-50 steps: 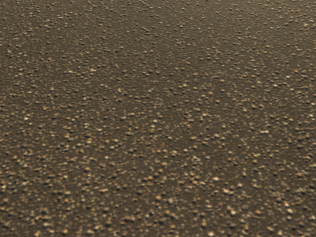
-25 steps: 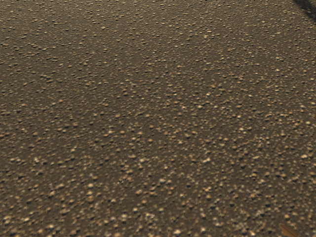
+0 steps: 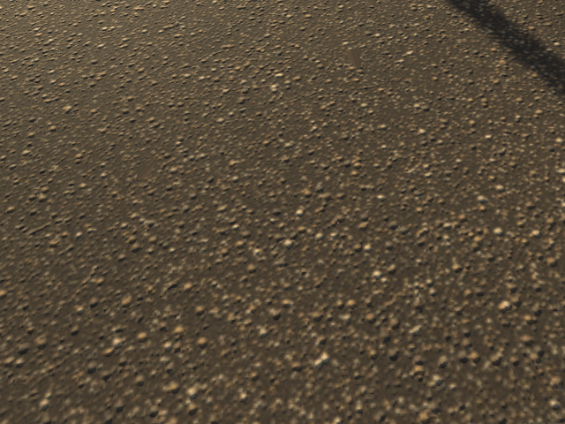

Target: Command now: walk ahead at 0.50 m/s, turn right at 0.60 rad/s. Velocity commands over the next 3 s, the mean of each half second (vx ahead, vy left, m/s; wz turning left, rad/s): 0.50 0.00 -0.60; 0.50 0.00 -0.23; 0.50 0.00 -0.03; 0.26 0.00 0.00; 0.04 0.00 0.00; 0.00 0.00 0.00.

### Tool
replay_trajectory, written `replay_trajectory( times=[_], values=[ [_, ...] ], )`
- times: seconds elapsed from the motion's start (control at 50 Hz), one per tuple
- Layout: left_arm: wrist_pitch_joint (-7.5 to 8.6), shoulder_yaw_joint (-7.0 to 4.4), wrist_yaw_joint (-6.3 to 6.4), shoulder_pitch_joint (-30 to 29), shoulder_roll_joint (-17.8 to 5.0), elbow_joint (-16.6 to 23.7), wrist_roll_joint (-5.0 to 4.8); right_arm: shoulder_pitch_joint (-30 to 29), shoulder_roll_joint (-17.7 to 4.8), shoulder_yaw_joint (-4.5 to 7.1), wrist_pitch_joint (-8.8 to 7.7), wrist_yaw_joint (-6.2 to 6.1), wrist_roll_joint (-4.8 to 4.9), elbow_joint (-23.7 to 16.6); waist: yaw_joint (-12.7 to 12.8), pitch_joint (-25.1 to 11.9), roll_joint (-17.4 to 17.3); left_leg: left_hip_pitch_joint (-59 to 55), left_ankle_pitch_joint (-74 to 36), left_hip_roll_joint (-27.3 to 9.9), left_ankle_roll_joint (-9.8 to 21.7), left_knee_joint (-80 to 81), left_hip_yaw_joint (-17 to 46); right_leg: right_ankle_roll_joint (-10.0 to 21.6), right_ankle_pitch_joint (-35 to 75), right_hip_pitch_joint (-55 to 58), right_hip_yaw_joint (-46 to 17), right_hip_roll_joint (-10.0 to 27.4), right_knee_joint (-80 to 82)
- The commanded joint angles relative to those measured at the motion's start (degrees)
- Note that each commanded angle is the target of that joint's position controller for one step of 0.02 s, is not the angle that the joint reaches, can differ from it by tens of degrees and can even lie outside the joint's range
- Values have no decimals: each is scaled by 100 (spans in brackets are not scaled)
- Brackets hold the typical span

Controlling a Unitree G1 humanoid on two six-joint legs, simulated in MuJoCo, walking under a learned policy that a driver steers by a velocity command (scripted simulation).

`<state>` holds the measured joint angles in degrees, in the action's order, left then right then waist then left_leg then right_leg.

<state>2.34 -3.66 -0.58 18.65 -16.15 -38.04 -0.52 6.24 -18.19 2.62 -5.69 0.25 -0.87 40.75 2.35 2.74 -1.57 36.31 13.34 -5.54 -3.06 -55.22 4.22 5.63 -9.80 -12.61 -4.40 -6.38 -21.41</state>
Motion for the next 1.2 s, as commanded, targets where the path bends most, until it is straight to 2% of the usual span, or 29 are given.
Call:
replay_trajectory(
  times=[0.02,0.08,0.14,0.18,0.22,0.24,0.26,0.28,0.3,0.32,0.34,0.38,0.48,0.56,0.66,0.7,0.72,0.74,0.76,0.78,0.8,0.82,0.84,0.86,0.94,1.0,1.06,1.14,1.2],
  values=[
    [90,-287,124,-239,-1010,378,-39,-247,-263,43,-5,12,-17,-343,-102,-271,456,-352,-1139,192,-139,1168,-115,918,1111,-290,-1075,1181,803],
    [49,-312,153,57,-1075,217,-74,-799,-250,20,-48,80,73,-480,131,-212,552,-852,-1871,462,-124,2082,-108,722,501,-410,-1192,1142,723],
    [17,-303,162,230,-995,86,-119,-905,-468,106,-97,122,126,-553,119,-218,657,-991,-1625,505,0,2545,116,614,115,48,-1684,1320,298],
    [-18,-312,173,189,-981,64,-98,-705,-591,181,-138,128,141,-527,-22,-243,831,-1259,-1082,521,159,2659,119,524,174,277,-1984,1405,-62],
    [-40,-221,159,131,-696,96,-68,146,-762,311,-184,75,87,-342,-461,-651,818,-2552,-912,384,463,2952,67,252,406,95,-1825,1041,-957],
    [-26,-85,142,217,-326,177,16,961,-1057,395,-200,28,-2,-278,-762,-1426,158,-3961,-587,-578,818,2893,983,28,-369,-550,-1331,667,-2558],
    [25,2,143,975,-88,355,-169,1445,-1512,507,-114,51,-52,-69,-433,-2053,-1764,-5569,852,-1820,1779,3523,3737,-354,-2500,-2536,-566,-34,-4398],
    [26,-97,172,902,-704,203,-220,1331,-983,410,-91,90,95,-133,-558,-1684,-1223,-5367,2158,-1866,1728,3825,4246,-454,-2295,-3242,-687,450,-5169],
    [-8,-189,171,267,-1008,246,-173,1095,-630,314,-58,62,107,-188,-709,-997,-699,-4728,1963,-1599,1463,3884,3275,-491,-1753,-3388,-584,641,-5338],
    [-40,-199,182,-40,-979,291,-106,820,-517,260,-22,50,49,-214,-628,-641,-344,-4090,1158,-1347,1309,3934,2489,-523,-1355,-3195,-414,824,-5244],
    [-40,-211,164,-239,-906,356,-53,660,-391,221,1,38,25,-167,-545,-354,-319,-3613,496,-1127,1275,4043,1937,-536,-1086,-3086,-403,970,-4982],
    [-85,-196,101,-196,-674,378,-116,584,-288,189,-30,7,7,-91,-384,-233,-560,-3128,-153,-872,1205,4310,1160,-525,-833,-2691,-283,1168,-4667],
    [-143,-105,48,-601,-380,563,-74,717,-585,299,-77,-9,53,160,-398,-121,-302,-3201,-1262,-993,1419,4640,197,-640,-110,-3008,-151,1293,-3736],
    [-28,6,-73,-1214,-181,649,-52,896,-697,293,-20,7,109,356,-595,12,-174,-3172,-1644,-781,1316,4711,-527,-553,874,-2521,132,1142,-2295],
    [37,16,-206,-1898,-274,899,-64,1349,-960,348,125,19,275,693,-662,249,-212,-3813,-2143,-1092,1241,4540,-664,-295,486,-2248,446,949,-1295],
    [37,-86,-208,-1576,-486,855,-9,1316,-1098,373,190,-5,318,762,-332,-62,-382,-4032,-3852,-1095,1115,3855,-835,-79,91,-1487,682,675,-1025],
    [30,-206,-186,-857,-676,645,11,1245,-1096,352,226,-26,332,786,121,-505,-354,-3853,-4606,-933,972,2985,-1082,87,366,-390,838,480,-713],
    [-3,-367,-116,25,-995,366,6,1296,-926,271,218,-58,266,764,510,-1043,-257,-3070,-4229,-684,766,1825,-1261,236,576,1117,647,525,-783],
    [-38,-503,-15,763,-1652,264,68,1609,-368,57,137,-17,50,488,509,-1959,944,-859,-1415,-83,406,-458,-1349,965,509,3464,-1672,2083,-928],
    [-18,-427,-23,781,-1535,265,-17,1740,-246,-21,11,33,96,575,388,-2770,1408,114,1997,597,288,-1773,-404,1590,-156,3858,-3847,2925,58],
    [30,-293,-63,512,-1152,260,2,1219,-768,144,-63,80,310,453,477,-2048,915,671,1806,262,366,-2117,10,1312,-411,3279,-3214,2728,249],
    [66,-230,-66,189,-967,235,3,795,-730,128,-101,84,386,306,353,-1278,830,808,1347,28,436,-1919,-122,1102,-171,2445,-2343,2450,333],
    [99,-167,-81,-151,-785,202,7,687,-651,124,-94,52,289,320,131,-808,541,632,906,-173,416,-1505,-175,957,244,1643,-1752,2187,497],
    [139,-112,-94,-405,-602,218,41,761,-641,154,-42,35,196,372,-77,-600,611,279,583,-319,382,-1171,-126,865,594,1064,-1357,1983,692],
    [293,-140,-70,-564,-662,63,61,916,-337,110,166,27,135,459,-388,-345,539,-75,-123,-365,155,-570,-147,974,1150,259,-751,1856,1287],
    [303,-155,1,-359,-738,-145,55,323,-246,72,163,29,84,289,-233,-102,440,193,-1083,-323,63,520,-152,861,1268,320,-336,1717,1402],
    [273,-177,52,-107,-866,-336,19,-288,-119,2,96,110,122,152,-1,60,446,-78,-1941,-105,106,1645,-315,685,1047,323,-27,1603,1451],
    [208,-216,71,290,-975,-660,-49,-829,-195,-12,56,221,167,-58,161,209,434,-7,-1921,38,278,2322,-267,616,951,982,-98,1906,1239],
    [116,-253,111,329,-1043,-816,-69,-781,-330,25,26,289,152,-112,27,115,505,-148,-1282,140,518,2583,-296,463,1592,1569,-176,2121,818]
  ],
)
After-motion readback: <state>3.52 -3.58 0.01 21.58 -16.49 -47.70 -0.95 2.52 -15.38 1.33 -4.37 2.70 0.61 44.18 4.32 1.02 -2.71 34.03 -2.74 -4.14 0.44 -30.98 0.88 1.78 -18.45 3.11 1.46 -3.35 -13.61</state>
